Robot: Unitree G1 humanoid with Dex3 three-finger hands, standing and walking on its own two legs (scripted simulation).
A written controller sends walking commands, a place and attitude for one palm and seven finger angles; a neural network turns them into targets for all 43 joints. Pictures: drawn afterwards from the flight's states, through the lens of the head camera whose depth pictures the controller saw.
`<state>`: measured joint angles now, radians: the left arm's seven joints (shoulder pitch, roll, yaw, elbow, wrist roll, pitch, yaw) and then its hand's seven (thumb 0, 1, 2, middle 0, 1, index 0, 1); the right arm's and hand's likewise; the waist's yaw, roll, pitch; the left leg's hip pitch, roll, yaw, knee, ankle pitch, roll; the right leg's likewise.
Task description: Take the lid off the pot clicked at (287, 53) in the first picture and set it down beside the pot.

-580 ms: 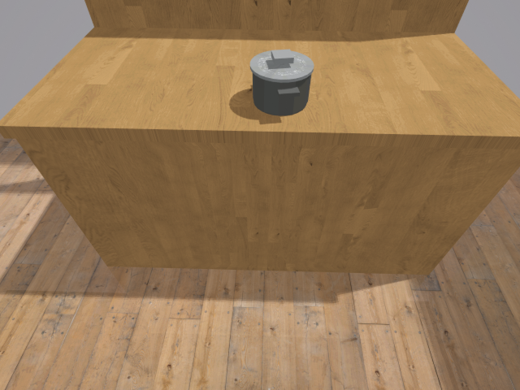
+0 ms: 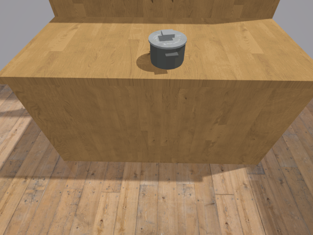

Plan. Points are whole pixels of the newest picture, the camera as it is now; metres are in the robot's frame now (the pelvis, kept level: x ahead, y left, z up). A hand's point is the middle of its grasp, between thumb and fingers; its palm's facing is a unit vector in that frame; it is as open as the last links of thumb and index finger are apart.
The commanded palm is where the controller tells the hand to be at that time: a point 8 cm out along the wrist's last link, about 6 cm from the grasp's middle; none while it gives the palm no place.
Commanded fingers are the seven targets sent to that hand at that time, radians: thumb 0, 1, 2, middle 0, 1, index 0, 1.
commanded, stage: look at it before walking up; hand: left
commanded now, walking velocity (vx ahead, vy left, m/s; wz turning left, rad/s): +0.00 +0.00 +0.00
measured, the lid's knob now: (167, 33) +0.85 +0.00 +0.12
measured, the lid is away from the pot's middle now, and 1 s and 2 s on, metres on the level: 0.00 0.00 0.00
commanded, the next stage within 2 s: take the last steps up to it in 0.06 s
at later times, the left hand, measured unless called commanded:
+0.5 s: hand out of the picture +0.04 +0.15 -0.17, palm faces -0.01 -0.98 -0.21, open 7.3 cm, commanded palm none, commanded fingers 0.00 0.90 0.90 -0.20 -0.30 -0.20 -0.30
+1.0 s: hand out of the picture +0.13 +0.05 -0.18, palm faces +0.09 -0.99 -0.12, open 7.3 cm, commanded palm none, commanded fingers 0.00 0.90 0.90 -0.20 -0.30 -0.20 -0.30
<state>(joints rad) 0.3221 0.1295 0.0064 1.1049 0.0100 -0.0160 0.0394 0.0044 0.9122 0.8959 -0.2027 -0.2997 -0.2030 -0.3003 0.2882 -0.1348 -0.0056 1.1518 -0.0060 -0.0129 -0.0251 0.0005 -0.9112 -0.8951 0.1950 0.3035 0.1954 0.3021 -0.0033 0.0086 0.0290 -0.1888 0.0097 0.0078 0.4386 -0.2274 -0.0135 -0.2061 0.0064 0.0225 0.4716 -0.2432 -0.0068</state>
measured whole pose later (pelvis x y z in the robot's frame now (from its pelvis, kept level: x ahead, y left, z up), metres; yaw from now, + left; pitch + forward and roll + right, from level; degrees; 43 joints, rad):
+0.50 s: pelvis +0.05 -0.04 -0.01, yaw -3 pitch +1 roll +3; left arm 0.35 0.16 0.07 1.07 0.02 0.01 -0.02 0.01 0.91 0.90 -0.20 -0.30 -0.20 -0.30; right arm 0.38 -0.14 -0.05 1.13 -0.03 -0.05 -0.03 0.00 -0.91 -0.89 0.20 0.30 0.20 0.30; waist -0.03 0.00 0.01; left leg -0.14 0.05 0.06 0.44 -0.31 -0.04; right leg -0.36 -0.04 -0.05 0.72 -0.40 -0.03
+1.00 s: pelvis +0.23 -0.09 -0.02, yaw -3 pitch -2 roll +0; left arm 0.51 0.06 0.03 1.13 0.01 -0.07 0.02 0.00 0.91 0.90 -0.21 -0.30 -0.21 -0.30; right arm 0.07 -0.13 -0.03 0.99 -0.03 -0.07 0.00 0.00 -0.91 -0.90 0.19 0.30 0.19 0.30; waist 0.04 0.00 0.07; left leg -0.39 0.01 0.12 0.58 -0.15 0.09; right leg 0.02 0.06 -0.10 0.57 -0.48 -0.07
